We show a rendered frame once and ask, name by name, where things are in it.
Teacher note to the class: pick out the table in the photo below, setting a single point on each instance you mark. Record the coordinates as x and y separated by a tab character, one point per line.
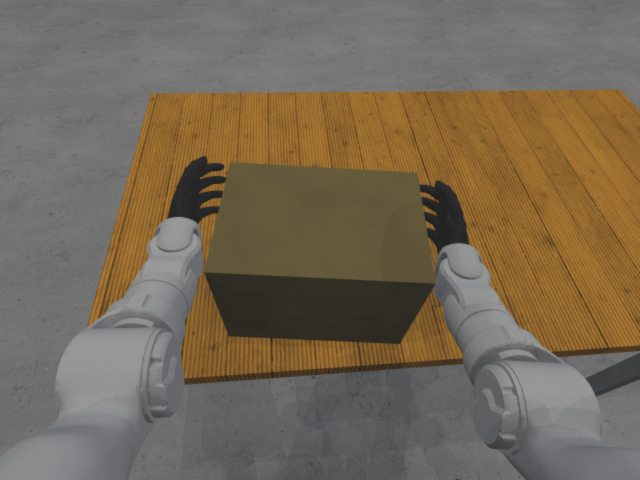
548	182

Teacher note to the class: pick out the left robot upper arm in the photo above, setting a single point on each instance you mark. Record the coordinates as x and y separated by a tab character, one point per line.
114	384

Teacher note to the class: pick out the robot right hand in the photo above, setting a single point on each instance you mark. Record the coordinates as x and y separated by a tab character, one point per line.
449	223

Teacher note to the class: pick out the right robot upper arm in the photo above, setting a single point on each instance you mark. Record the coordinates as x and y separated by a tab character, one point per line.
544	418

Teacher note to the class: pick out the robot left forearm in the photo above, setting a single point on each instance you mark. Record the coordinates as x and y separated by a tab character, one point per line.
163	291

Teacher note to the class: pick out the robot right forearm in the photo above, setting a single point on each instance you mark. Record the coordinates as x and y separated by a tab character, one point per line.
481	325

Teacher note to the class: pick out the robot left hand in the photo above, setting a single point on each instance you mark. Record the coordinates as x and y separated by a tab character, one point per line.
187	198

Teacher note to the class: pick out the carton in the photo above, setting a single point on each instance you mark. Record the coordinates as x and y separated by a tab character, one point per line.
315	253

